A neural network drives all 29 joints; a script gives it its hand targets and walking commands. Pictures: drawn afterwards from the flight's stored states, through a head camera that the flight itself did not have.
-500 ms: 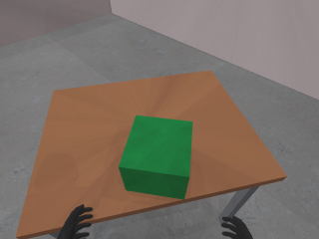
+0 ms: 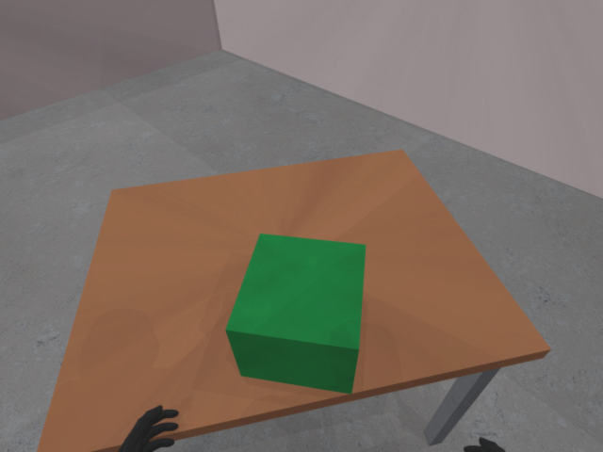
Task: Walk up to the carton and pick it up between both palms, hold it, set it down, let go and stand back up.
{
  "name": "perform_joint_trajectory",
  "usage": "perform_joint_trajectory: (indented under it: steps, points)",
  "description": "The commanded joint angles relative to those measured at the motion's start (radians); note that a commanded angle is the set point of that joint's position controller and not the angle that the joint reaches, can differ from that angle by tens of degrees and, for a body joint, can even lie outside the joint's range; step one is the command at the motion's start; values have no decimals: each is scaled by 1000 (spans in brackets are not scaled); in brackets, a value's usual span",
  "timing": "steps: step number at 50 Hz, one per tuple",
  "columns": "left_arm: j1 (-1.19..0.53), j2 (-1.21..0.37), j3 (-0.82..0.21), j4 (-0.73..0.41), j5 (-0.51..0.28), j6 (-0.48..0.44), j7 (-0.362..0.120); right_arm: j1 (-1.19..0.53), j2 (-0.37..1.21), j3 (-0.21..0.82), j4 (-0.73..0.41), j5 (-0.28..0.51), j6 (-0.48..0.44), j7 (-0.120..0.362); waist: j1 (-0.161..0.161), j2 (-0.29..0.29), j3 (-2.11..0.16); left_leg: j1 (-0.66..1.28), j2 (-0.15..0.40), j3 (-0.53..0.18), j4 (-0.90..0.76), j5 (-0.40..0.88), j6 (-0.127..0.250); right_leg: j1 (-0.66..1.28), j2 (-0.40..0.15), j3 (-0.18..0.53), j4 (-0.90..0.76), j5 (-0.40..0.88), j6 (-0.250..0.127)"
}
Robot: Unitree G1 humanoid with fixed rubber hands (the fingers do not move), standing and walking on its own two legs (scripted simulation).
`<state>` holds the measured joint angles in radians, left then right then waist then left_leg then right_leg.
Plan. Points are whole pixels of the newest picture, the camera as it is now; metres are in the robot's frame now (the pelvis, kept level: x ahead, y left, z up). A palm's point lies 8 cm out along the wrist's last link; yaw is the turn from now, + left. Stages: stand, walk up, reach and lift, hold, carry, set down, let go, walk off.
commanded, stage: stand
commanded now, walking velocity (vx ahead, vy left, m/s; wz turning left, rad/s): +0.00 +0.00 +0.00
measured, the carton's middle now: (303, 310) +0.38 +0.02 -0.06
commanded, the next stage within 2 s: none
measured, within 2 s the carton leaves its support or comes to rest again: neither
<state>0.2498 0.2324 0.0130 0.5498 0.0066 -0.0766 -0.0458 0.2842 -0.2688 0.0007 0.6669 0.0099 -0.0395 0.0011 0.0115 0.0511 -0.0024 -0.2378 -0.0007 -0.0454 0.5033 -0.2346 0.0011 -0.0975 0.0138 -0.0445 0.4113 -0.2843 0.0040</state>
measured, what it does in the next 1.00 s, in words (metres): stands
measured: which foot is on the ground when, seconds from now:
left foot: down 0.00-1.00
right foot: down 0.00-1.00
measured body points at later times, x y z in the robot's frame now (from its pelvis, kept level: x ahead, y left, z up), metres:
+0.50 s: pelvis +0.00 +0.00 +0.00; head -0.01 -0.01 +0.45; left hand +0.16 +0.24 -0.07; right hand +0.13 -0.25 -0.11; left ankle +0.02 +0.11 -0.74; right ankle -0.04 -0.12 -0.74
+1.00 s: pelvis +0.00 +0.00 +0.00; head -0.02 -0.01 +0.45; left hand +0.16 +0.24 -0.07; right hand +0.11 -0.25 -0.11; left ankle +0.02 +0.11 -0.74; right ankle -0.04 -0.12 -0.74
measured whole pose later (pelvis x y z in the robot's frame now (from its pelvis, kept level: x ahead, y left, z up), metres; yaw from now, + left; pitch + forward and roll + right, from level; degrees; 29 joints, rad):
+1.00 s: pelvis +0.00 +0.00 +0.00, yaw +0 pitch -2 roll -1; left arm 0.25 0.23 0.01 0.58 0.01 -0.10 -0.04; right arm 0.28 -0.27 0.00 0.71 0.01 -0.04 0.00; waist 0.00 0.06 -0.01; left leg -0.24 0.00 -0.05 0.50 -0.23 0.00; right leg -0.10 0.01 -0.04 0.41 -0.28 0.00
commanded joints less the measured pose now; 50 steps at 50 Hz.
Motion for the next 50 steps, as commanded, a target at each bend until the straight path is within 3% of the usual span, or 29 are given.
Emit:
perform_joint_trajectory:
  steps: [1,3,4,5,7,8,16,17,19,21,22,23,24,25,27,31,32,33,34,35,37,38,39,42,43,44,48,49,50]
  points:
    - [-15,275,91,1,39,17,62,-103,-248,-75,-26,-59,-17,-2,-1,-42,-37,9,79,-83,-60,159,66,-88,-89,126,-8,114,-48]
    - [-17,280,94,-2,35,20,60,-87,-272,-81,-19,-61,-20,3,-8,-42,-49,12,80,-77,-62,141,59,-79,-87,124,-5,87,-51]
    - [-21,279,96,-4,32,14,57,-107,-272,-84,-32,-60,-19,0,4,-3,-22,13,77,-82,-73,136,58,-104,-91,130,6,86,-50]
    - [-17,268,91,-2,36,17,58,-69,-243,-75,-21,-59,-19,2,-12,-41,-17,6,85,-79,-78,115,58,-92,-74,127,-10,68,-47]
    - [-6,258,83,12,32,11,57,-110,-279,-84,-18,-54,-24,-5,10,-38,-19,0,82,-90,-81,159,66,-87,-85,118,-13,100,-46]
    - [-13,270,87,18,30,9,58,-86,-259,-73,-19,-54,-24,-4,-8,-32,13,-20,89,-92,-85,168,65,-82,-86,121,-3,122,-48]
    - [-34,278,98,19,35,13,61,-118,-261,-74,-23,-59,-28,3,4,-38,5,-12,94,-95,-85,144,64,-96,-78,121,13,104,-52]
    - [-34,287,103,19,32,13,63,-114,-250,-70,-24,-59,-27,3,-1,-2,28,-1,90,-103,-88,140,65,-128,-91,139,7,79,-59]
    - [-38,276,99,18,35,18,61,-129,-244,-77,-19,-52,-22,5,2,-57,-12,3,93,-91,-82,169,62,-83,-85,108,10,90,-59]
    - [-20,269,90,27,26,13,64,-100,-256,-79,-14,-51,-28,-4,-7,-36,-44,39,91,-94,-78,197,58,-83,-91,124,1,112,-54]
    - [13,264,86,36,27,10,61,-93,-261,-82,0,-42,-29,1,11,-21,-12,23,98,-102,-80,194,60,-79,-93,128,-10,113,-59]
    - [-30,260,88,25,27,12,60,-100,-246,-76,-5,-52,-21,-9,-17,-70,9,17,96,-93,-90,189,67,-87,-92,114,-9,112,-56]
    - [-9,274,90,38,24,16,68,-115,-239,-78,-4,-57,-23,-6,9,-51,35,10,96,-102,-72,221,74,-123,-88,128,1,139,-56]
    - [-9,268,89,35,19,9,60,-105,-238,-71,-18,-50,-28,-4,6,-9,-18,31,93,-89,-77,218,67,-71,-96,132,3,132,-54]
    - [-37,283,98,23,30,12,61,-104,-247,-81,-9,-49,-29,0,-6,-55,17,31,97,-99,-88,219,62,-103,-87,125,-1,135,-53]
    - [-40,276,98,45,24,14,58,-115,-271,-91,-4,-61,-27,-8,-10,-26,31,1,101,-100,-96,204,63,-89,-86,106,-14,130,-49]
    - [-31,280,100,32,26,11,62,-96,-253,-91,-3,-56,-27,-9,-2,-87,14,26,94,-105,-90,185,68,-83,-81,110,-7,104,-46]
    - [-59,286,101,42,36,16,65,-104,-267,-91,4,-53,-24,-1,-18,-53,28,5,94,-103,-73,233,71,-92,-97,116,-11,145,-60]
    - [-19,298,103,41,26,14,64,-107,-251,-88,-6,-55,-19,-7,2,-40,-13,20,93,-85,-75,225,72,-60,-98,121,-3,149,-55]
    - [-25,291,95,47,20,18,64,-112,-251,-90,-6,-54,-22,-4,-6,-53,1,24,100,-92,-78,216,68,-71,-98,112,5,167,-52]
    - [-43,267,94,33,22,13,60,-83,-258,-84,3,-47,-27,-2,-9,-12,26,22,98,-104,-79,217,72,-94,-93,121,0,133,-59]
    - [-37,259,93,26,22,4,58,-86,-236,-81,7,-40,-26,0,-8,-70,1,26,95,-105,-92,217,67,-75,-94,116,-3,111,-61]
    - [-27,283,96,49,22,6,58,-81,-261,-85,17,-56,-23,-6,-14,-27,8,23,97,-100,-95,196,65,-81,-93,112,-1,120,-50]
    - [-34,273,94,46,15,11,51,-101,-269,-84,13,-50,-28,-12,-5,-36,32,14,99,-108,-98,178,62,-79,-91,118,-6,109,-52]
    - [-39,281,96,53,23,8,56,-109,-240,-78,17,-45,-26,-9,3,-70,47,-24,109,-124,-104,174,72,-69,-93,113,-4,112,-56]
    - [-24,272,93,50,20,10,55,-112,-257,-82,19,-50,-21,-4,8,-42,-11,25,101,-98,-88,187,71,-60,-97,115,1,125,-56]
    - [-21,287,101,55,26,11,59,-120,-251,-81,24,-51,-22,-3,-4,-78,46,11,101,-105,-94,184,72,-107,-95,115,-10,115,-58]
    - [-13,275,92,62,22,13,57,-119,-273,-92,22,-52,-26,-8,-6,-40,39,8,87,-94,-90,161,63,-98,-88,117,-24,103,-48]
    - [-41,296,101,57,18,16,56,-106,-260,-80,22,-49,-23,-6,-13,-62,35,-1,91,-95,-96,153,63,-88,-83,110,0,92,-49]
